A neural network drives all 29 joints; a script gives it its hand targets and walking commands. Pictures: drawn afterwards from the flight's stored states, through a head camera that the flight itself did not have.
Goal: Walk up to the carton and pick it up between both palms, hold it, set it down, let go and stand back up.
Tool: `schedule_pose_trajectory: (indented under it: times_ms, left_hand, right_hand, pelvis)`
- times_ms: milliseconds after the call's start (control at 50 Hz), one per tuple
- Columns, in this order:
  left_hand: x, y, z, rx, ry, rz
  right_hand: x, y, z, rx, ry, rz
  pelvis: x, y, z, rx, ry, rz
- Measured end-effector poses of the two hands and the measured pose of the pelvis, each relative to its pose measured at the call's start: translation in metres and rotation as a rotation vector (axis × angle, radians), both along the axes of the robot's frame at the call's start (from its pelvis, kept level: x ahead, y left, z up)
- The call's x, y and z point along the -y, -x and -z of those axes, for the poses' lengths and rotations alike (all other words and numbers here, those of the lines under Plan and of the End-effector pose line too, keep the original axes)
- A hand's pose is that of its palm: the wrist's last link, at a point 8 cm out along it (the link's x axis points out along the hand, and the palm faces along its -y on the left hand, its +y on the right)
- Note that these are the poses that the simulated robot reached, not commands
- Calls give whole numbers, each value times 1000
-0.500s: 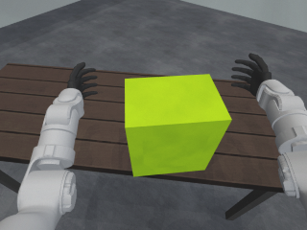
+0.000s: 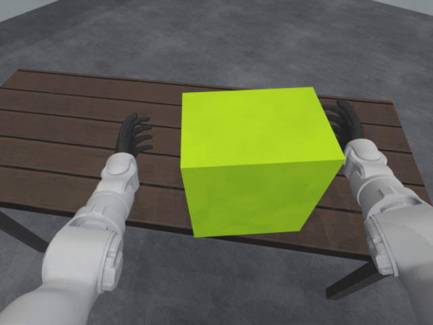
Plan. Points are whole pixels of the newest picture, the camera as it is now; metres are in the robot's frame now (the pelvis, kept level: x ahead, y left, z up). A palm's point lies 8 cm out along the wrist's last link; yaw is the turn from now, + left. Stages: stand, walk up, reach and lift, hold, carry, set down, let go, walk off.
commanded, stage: reach and lift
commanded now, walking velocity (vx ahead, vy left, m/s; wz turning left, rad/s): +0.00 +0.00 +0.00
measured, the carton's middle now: (247, 169) +0.43 +0.00 +0.01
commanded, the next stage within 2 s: none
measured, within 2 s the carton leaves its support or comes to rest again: neither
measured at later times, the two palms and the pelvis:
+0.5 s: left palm (141, 159) +0.40 +0.22 +0.05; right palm (339, 144) +0.46 -0.17 +0.08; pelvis -0.01 -0.01 -0.02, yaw +0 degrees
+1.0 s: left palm (156, 157) +0.41 +0.19 +0.05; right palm (334, 144) +0.46 -0.16 +0.08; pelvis -0.01 +0.00 -0.01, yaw +0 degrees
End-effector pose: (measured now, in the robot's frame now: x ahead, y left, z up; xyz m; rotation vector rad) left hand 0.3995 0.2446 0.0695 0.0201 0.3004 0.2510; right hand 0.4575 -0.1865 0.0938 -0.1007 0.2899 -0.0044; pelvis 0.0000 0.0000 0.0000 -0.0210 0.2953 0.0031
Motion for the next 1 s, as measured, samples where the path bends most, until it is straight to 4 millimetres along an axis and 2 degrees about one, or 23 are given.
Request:
schedule_pose_trajectory:
  times_ms: [80, 140, 360, 560, 760, 1000]
  left_hand:
    - [-1, 6, 18, 2, 7, -10]
    - [-1, 7, 24, 20, -2, -12]
    - [11, -1, 9, 65, -20, 14]
    - [31, 0, 22, 57, 36, 27]
    - [52, -10, 15, 82, 34, 50]
    - [54, -6, 17, 58, 43, 24]
  right_hand:
    - [4, -1, 6, 17, 7, 7]
    - [5, -3, 9, 34, -8, 5]
    - [5, -2, 18, 45, -47, -6]
    - [-21, -2, 13, 55, -30, -42]
    - [-24, 2, 16, 26, -47, -1]
    - [-26, 1, 15, 36, -43, -7]
  pelvis:
    - [2, 1, 4, -31, 2, 0]
    - [2, 2, 6, -55, 5, -1]
    - [5, 10, 13, -99, -3, 4]
    - [7, 14, 16, -100, -11, 0]
    - [4, 10, 13, -94, -2, -2]
    - [3, 6, 10, -70, -9, 10]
